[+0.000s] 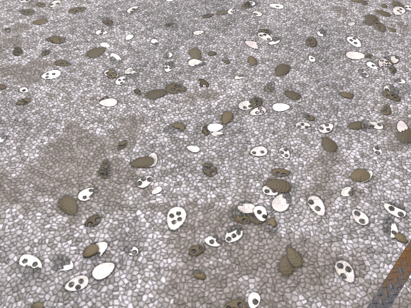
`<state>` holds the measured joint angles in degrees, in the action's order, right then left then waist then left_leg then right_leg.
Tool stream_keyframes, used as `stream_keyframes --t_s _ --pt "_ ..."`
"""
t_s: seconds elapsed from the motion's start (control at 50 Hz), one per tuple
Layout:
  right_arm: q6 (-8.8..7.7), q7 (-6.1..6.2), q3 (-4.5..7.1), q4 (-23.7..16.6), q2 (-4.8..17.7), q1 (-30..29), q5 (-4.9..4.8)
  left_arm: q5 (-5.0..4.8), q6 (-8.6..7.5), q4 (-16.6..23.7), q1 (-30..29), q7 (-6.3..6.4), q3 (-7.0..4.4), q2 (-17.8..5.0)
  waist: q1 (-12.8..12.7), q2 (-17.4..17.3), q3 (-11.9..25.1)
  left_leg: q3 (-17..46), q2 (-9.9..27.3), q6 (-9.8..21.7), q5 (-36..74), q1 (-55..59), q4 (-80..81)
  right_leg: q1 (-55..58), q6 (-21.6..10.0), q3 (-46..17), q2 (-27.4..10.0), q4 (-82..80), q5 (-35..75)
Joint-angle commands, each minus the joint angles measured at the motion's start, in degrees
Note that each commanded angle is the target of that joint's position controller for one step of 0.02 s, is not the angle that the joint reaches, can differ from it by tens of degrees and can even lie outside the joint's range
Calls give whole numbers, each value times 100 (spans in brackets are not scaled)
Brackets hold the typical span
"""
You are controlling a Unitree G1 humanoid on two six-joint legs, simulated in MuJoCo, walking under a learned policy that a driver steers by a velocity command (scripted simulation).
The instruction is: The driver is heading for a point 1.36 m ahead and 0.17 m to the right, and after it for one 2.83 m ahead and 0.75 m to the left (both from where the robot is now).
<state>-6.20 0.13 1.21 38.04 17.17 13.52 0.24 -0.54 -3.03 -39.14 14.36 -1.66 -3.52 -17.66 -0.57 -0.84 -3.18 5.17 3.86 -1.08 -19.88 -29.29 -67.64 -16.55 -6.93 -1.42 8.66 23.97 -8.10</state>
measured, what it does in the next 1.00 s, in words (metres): walks ahead, turning right: left foot, then right foot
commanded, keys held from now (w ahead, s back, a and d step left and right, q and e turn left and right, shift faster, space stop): w+e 0.62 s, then w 0.18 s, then w+q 0.20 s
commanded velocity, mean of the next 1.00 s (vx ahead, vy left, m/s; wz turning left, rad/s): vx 0.50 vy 0.00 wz -0.43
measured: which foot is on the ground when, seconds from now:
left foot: up 0.00-0.26, down 0.28-0.80, up 0.82-1.00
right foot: down 0.00-0.28, up 0.30-0.78, down 0.80-1.00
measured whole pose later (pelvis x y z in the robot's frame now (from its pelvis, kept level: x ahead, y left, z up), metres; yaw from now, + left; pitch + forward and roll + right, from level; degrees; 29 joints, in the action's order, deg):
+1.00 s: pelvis +0.51 -0.09 +0.01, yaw -25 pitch +0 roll -1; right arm -3.7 -0.3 2.9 45.4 18.2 14.3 -1.8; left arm 0.5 -4.2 -41.1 14.7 -1.7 -3.1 -14.9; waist -0.3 -2.6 -2.6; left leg 2.9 6.1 -0.5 -16.7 -32.4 -64.9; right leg -11.8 -4.4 4.4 3.4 21.6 -10.5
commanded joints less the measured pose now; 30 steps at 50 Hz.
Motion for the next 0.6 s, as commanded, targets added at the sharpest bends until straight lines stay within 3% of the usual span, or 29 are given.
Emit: stream_keyframes --t_s 0.02,0.06,0.1,0.16,0.22,0.24,0.26,0.28,0.3,0.32,0.34,0.36,0.38,0.42,0.46,0.52,0.6 --pt "41 53 180 -311 625 346 118 -3 -127 439 -298 95 -188 -718 272 184 266 -117 232 -296 360 -385 643 -69 -1179 -1685 -1546 -1247 1199" --pt "50 73 98 -456 434 -107 148 -30 -109 368 -206 154 -226 -850 122 271 193 -247 148 -425 1106 -226 1539 -417 -994 -1316 -1272 -1189 1165" --pt "16 52 40 -552 294 -645 109 -85 -49 277 -6 198 -242 -890 -147 375 230 -304 -71 -454 2015 130 2603 -513 -731 -1148 -1046 -1012 723" --pt "-45 -11 89 -652 421 -1094 -44 -123 44 141 374 229 -264 -949 -376 541 388 -192 -332 -460 2415 417 3424 -101 -569 -1569 -1195 -721 142" --pt "-106 -55 239 -637 702 -953 -104 -118 89 121 396 242 -252 -870 -200 748 465 52 -325 -241 1840 627 3837 511 -377 -2216 -1470 -148 -215" --pt "-130 -55 297 -571 763 -684 -116 -99 102 140 319 237 -247 -829 -14 810 503 -7 -328 -101 1660 973 3977 525 -281 -2298 -1475 101 -188" --pt "-154 -29 379 -477 874 -232 -88 -71 96 153 332 223 -191 -646 233 783 693 -44 -246 92 1568 1676 4139 391 -105 -2182 -1284 593 -123" --pt "-176 18 471 -442 1147 480 21 -7 63 228 404 181 -48 -235 544 245 1354 736 601 479 1073 2900 4157 -64 113 -1755 -938 2033 -602" --pt "-98 15 593 -282 1653 976 146 -111 -2 422 1133 167 85 157 270 -1534 2056 3322 1931 1410 -145 4646 4677 -1926 505 -875 -125 3987 -2562" --pt "-57 -40 553 -233 1282 1037 21 -222 -5 363 1150 188 4 -400 366 -1528 1886 4381 2162 1532 -1661 4605 5055 -2833 598 -852 -587 4930 -2483" --pt "-32 -21 449 -309 881 786 -7 -202 34 375 592 206 -110 -791 548 -883 1163 3497 1860 1279 -1673 4035 5142 -3028 642 -831 -804 5228 -1906" --pt "2 -8 391 -315 728 525 27 -118 70 448 220 222 -134 -811 520 -502 749 2589 1578 1093 -808 3447 5123 -2918 679 -654 -977 5175 -1476" --pt "23 0 342 -282 591 346 52 -57 74 527 8 211 -146 -749 450 -435 444 1949 1324 1045 -30 2972 5207 -2808 703 -654 -1115 4927 -1181" --pt "4 28 304 -195 459 212 74 -111 122 571 6 148 -150 -560 281 -680 238 1110 1044 974 706 2452 5477 -2420 720 -544 -1321 4580 -906" --pt "-32 21 329 -74 481 225 18 -111 189 599 -39 125 -107 -348 236 -654 168 644 1033 1069 1139 2323 5672 -2406 763 -424 -1368 4287 -820" --pt "-34 20 412 101 693 267 26 -59 218 711 -349 102 -61 -224 258 -430 99 175 1169 1208 1742 2473 5830 -2646 856 -414 -1438 3597 -392" --pt "32 44 452 279 861 247 -10 -70 146 790 -895 -29 -6 -124 420 -316 0 -638 1040 1053 2180 2620 5850 -2388 793 -132 -1405 2321 679"
Velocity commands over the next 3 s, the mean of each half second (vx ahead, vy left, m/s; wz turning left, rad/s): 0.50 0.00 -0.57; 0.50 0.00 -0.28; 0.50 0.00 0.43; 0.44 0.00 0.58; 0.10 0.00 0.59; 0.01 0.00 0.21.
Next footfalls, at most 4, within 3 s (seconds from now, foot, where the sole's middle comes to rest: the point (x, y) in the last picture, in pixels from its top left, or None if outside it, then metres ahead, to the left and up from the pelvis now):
0.28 left None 0.35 0.16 -0.77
0.80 right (274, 287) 0.52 -0.19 -0.77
1.34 left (239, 190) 0.89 -0.09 -0.77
1.80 right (295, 143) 1.13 -0.34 -0.77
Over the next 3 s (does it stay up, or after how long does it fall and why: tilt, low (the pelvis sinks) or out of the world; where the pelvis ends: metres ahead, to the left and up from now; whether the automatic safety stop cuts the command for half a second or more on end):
stays up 1.17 -0.22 0.00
